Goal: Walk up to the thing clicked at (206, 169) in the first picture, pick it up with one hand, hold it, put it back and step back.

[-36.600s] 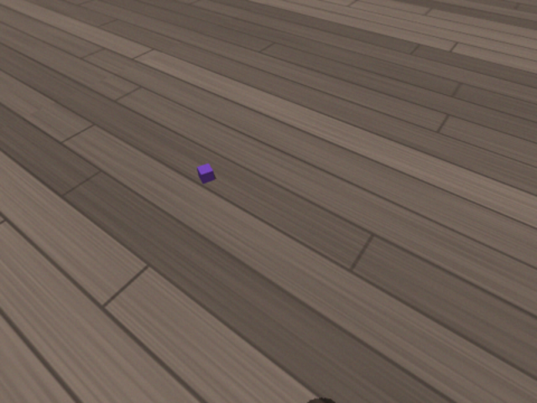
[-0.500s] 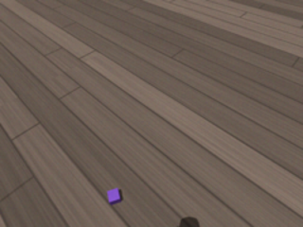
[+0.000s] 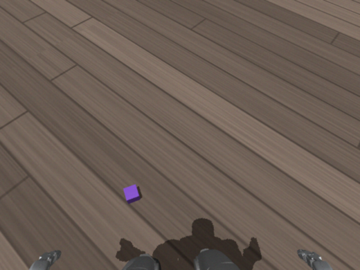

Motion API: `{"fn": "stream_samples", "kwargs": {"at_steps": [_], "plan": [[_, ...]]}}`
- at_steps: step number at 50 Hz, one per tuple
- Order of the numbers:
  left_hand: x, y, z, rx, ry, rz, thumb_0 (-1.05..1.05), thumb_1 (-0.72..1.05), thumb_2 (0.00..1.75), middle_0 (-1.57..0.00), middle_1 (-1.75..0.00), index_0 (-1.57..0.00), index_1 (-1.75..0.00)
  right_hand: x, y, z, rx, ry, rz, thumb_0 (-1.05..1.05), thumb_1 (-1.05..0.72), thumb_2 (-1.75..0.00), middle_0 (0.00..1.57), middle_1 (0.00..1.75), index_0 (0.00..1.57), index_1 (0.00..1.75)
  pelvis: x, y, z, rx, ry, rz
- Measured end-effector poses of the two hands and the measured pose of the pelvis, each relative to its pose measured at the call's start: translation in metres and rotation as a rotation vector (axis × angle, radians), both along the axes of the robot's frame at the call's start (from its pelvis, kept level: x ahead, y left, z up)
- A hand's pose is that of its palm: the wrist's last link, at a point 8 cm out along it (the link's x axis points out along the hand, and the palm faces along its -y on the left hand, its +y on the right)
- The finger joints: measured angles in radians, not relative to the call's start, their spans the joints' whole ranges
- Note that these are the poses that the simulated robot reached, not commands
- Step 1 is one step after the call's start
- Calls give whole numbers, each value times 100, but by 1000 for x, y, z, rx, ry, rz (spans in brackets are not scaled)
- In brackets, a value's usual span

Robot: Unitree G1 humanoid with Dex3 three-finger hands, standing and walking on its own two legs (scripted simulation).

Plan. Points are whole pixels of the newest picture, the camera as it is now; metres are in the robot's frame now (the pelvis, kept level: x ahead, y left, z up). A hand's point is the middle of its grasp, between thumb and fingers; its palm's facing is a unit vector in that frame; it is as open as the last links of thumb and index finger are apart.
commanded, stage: step back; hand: left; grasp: from above
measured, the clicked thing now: (131, 194) +0.48 +0.21 -0.73
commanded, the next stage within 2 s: none
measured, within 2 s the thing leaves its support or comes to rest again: neither
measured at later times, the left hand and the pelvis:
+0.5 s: hand out of the picture +0.00 +0.27 -0.15, palm faces +0.03 -0.92 -0.38, open 7.4 cm; pelvis -0.13 +0.00 -0.01, yaw +2 degrees
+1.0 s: hand out of the picture -0.22 +0.23 -0.14, palm faces -0.03 -0.91 -0.41, open 7.4 cm; pelvis -0.30 -0.04 +0.00, yaw -2 degrees
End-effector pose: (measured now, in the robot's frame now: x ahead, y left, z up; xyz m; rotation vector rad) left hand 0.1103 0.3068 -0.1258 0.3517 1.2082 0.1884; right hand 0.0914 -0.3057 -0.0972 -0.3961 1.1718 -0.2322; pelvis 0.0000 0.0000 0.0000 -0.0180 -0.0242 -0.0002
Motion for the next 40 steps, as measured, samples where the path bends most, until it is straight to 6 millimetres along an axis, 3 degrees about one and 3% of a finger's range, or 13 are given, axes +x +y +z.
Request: {"fn": "stream_samples", "kwargs": {"at_steps": [8,13,19,26,33,40], "plan": [[-55,-14,8,36,4,-18,1,91,90,-20,-30,-20,-30,-31,-16,-23,49,-48,-13,1,-90,-90,21,30,21,30,-41,-15,-11,-8,-21,-33],[-93,-21,25,37,-7,6,1,91,90,-21,-30,-20,-30,-58,-22,-18,62,-23,-28,1,-90,-90,21,30,20,30,-63,-18,0,34,-23,-32],[-107,-14,33,47,-83,12,1,90,90,-21,-30,-20,-30,-97,-23,-13,26,24,9,1,-90,-90,21,30,20,30,-93,-12,2,36,-5,6],[-131,3,15,14,-140,22,1,90,90,-21,-30,-20,-30,-138,-7,-8,-5,30,48,1,-90,-90,21,30,20,30,-138,0,-7,33,-29,30],[-182,0,15,-2,-94,30,1,91,90,-21,-30,-20,-30,-168,-4,11,-11,-33,48,1,-90,-90,21,30,21,30,-179,-5,4,-4,-13,4],[-247,-13,9,23,-22,-1,1,91,90,-20,-30,-20,-30,-198,-25,5,-9,-121,45,1,-90,-90,21,30,21,30,-230,-21,-6,4,-11,-49]]}}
